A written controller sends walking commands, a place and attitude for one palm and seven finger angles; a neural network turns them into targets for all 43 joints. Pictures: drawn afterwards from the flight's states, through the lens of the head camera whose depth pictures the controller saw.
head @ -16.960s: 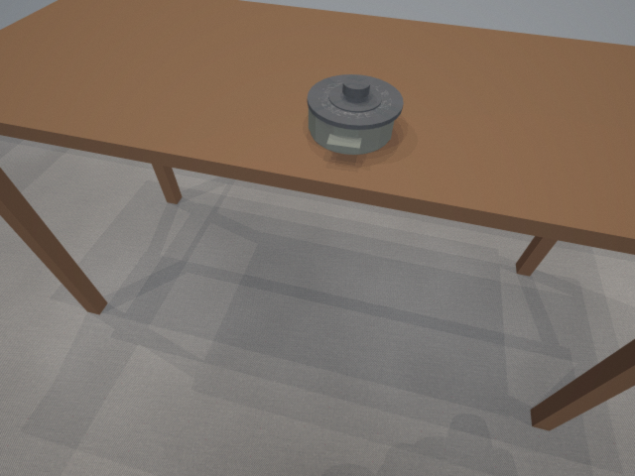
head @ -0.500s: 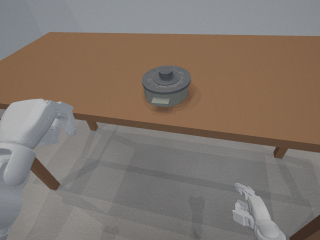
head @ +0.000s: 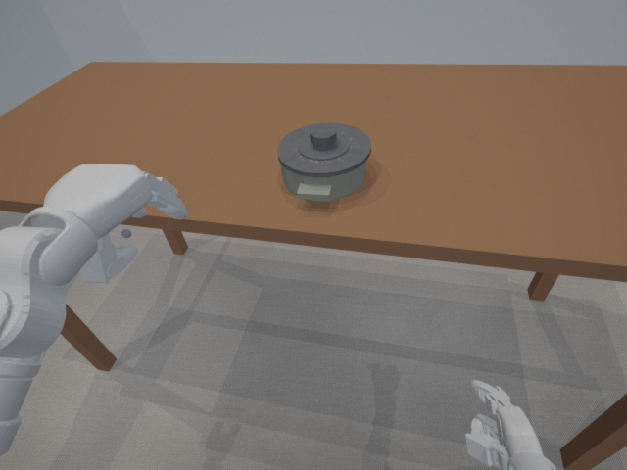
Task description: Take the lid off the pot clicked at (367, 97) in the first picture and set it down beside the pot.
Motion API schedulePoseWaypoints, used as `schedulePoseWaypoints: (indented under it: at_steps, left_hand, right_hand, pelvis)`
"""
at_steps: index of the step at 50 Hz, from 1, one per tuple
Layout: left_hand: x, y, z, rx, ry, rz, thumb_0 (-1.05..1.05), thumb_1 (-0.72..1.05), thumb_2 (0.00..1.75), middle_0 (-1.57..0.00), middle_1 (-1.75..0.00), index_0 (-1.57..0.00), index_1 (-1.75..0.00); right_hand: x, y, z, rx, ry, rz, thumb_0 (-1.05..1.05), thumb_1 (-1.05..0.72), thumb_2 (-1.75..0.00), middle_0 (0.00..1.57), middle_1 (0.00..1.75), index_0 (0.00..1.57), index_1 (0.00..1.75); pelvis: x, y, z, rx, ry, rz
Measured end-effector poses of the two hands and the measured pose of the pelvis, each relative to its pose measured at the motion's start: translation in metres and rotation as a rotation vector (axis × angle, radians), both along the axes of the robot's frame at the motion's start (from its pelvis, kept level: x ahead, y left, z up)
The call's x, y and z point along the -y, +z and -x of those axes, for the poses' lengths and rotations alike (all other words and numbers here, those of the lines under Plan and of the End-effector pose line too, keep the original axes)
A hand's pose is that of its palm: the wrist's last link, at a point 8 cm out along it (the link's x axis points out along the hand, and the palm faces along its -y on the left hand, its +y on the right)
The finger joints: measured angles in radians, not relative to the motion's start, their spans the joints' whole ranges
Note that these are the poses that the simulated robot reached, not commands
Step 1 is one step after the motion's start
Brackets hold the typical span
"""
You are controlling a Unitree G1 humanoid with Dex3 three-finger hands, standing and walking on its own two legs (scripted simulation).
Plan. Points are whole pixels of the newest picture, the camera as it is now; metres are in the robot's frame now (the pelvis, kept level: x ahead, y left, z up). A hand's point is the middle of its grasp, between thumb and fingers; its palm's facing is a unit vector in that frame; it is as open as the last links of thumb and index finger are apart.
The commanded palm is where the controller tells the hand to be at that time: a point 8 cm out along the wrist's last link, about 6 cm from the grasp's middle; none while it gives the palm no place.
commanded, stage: reach forward and open the fingers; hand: left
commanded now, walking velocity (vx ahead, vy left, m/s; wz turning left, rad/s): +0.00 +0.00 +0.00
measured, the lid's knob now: (323, 135) +0.58 +0.07 +0.15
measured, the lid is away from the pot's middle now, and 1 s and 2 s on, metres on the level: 0.00 0.00 0.00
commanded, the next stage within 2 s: move the open hand above the knob in 0.18 s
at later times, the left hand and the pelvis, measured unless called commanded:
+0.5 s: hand (155, 200) +0.34 +0.24 +0.21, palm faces -0.08 -0.01 -1.00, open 10.2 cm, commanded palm +0.32 +0.22 +0.29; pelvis +0.00 +0.01 +0.00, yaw +0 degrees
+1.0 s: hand (239, 152) +0.43 +0.16 +0.22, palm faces -0.16 -0.01 -0.99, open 10.2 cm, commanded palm +0.40 +0.16 +0.29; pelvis +0.04 -0.02 +0.00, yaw -1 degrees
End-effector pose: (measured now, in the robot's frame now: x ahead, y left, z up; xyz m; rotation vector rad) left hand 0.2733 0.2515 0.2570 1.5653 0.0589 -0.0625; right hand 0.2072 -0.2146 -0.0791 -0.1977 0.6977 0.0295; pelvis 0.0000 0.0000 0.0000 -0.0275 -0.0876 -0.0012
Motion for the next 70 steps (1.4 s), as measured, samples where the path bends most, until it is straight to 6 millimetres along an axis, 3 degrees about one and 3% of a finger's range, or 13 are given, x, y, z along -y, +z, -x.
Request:
schedulePoseWaypoints:
  at_steps: [8,21,32,37,43,56,70]
  left_hand:
    - [-0.005,0.007,-0.015,-0.003,-0.006,-0.006,0.00,-0.43,1.72,-0.92,-0.11,-0.92,-0.11]
    - [0.000,0.012,-0.037,0.004,0.006,-0.005,0.00,-0.43,1.73,-0.88,-0.08,-0.88,-0.08]
    - [0.046,0.013,-0.077,-0.009,-0.063,-0.024,0.00,-0.43,1.73,-0.88,-0.08,-0.87,-0.08]
    - [0.056,0.019,-0.100,-0.017,-0.027,-0.011,0.00,-0.43,1.73,-0.87,-0.08,-0.87,-0.08]
    - [0.077,0.011,-0.120,-0.062,-0.037,-0.005,0.00,-0.43,1.73,-0.87,-0.08,-0.87,-0.08]
    - [0.101,0.015,-0.167,-0.101,-0.011,0.020,0.00,-0.43,1.73,-0.87,-0.08,-0.87,-0.08]
    - [0.120,0.017,-0.205,-0.129,-0.003,0.029,0.00,-0.43,1.73,-0.87,-0.08,-0.87,-0.08]
  right_hand:
    - [-0.002,0.000,0.008,-0.006,-0.018,-0.001,0.01,-0.90,-0.90,0.20,0.30,0.20,0.30]
    - [-0.014,0.001,-0.001,0.005,0.003,-0.021,0.01,-0.90,-0.90,0.20,0.30,0.20,0.30]
    - [-0.013,-0.004,-0.008,-0.014,0.004,-0.036,0.01,-0.90,-0.90,0.20,0.30,0.20,0.30]
    - [-0.002,-0.010,-0.004,-0.045,-0.018,-0.049,0.01,-0.90,-0.90,0.20,0.30,0.20,0.30]
    - [0.016,-0.015,-0.002,-0.084,-0.049,-0.042,0.01,-0.90,-0.90,0.20,0.30,0.20,0.30]
    - [0.049,-0.018,-0.011,-0.125,-0.110,-0.020,0.01,-0.90,-0.90,0.20,0.30,0.20,0.29]
    - [0.044,-0.022,-0.031,-0.159,-0.105,-0.037,0.01,-0.90,-0.90,0.20,0.30,0.20,0.29]
  pelvis:
    - [-0.005,0.000,0.004,-0.004,-0.003,-0.002]
    - [-0.008,-0.001,0.003,-0.016,0.003,-0.007]
    - [-0.003,-0.001,-0.004,-0.033,0.004,-0.015]
    - [0.002,0.000,-0.011,-0.050,-0.003,-0.021]
    - [0.008,0.000,-0.023,-0.060,-0.007,-0.028]
    - [0.022,0.000,-0.047,-0.090,-0.014,-0.042]
    - [0.023,0.000,-0.065,-0.119,-0.010,-0.047]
